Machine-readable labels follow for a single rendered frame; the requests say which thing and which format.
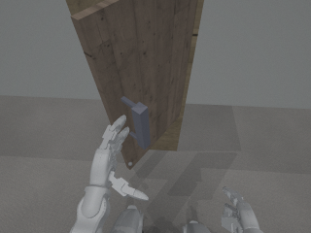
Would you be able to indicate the robot left hand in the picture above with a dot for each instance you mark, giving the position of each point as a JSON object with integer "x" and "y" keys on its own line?
{"x": 105, "y": 160}

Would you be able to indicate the handle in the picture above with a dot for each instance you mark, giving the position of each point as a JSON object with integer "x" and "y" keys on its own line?
{"x": 140, "y": 115}

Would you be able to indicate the left robot thigh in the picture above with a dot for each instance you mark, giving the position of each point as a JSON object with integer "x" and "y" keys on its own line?
{"x": 129, "y": 221}

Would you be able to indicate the cupboard door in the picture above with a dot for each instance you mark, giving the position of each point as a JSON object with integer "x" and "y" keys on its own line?
{"x": 138, "y": 49}

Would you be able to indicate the robot right hand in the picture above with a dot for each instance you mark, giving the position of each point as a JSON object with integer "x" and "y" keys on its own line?
{"x": 239, "y": 219}

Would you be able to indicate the left robot shin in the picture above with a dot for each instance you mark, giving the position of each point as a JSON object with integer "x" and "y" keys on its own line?
{"x": 132, "y": 207}

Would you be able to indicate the robot left forearm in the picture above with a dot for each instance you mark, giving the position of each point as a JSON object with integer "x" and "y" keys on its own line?
{"x": 93, "y": 210}

